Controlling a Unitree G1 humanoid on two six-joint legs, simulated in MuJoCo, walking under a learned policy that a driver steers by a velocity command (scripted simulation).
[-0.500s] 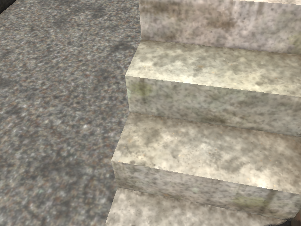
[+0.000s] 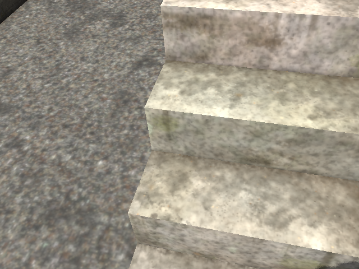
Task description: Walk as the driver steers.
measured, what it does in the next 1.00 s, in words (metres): climbs: left foot, then right foot 0.20 m higher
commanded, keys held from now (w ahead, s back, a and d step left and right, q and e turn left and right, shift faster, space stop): w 1.00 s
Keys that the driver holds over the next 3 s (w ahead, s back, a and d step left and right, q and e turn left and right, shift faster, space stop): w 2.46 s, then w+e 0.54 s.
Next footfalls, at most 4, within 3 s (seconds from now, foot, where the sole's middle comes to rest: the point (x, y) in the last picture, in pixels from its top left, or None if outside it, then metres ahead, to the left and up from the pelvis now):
0.26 left None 0.10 0.10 -0.78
0.78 right None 0.33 -0.15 -0.59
1.32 left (190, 182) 0.66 0.02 -0.39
1.88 right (263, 96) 0.82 -0.21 -0.20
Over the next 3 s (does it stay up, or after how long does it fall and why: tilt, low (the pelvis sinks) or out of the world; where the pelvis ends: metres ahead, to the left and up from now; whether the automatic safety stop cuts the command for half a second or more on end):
stays up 0.97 -0.23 0.73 its command is cut before an obstacle after 2.4 s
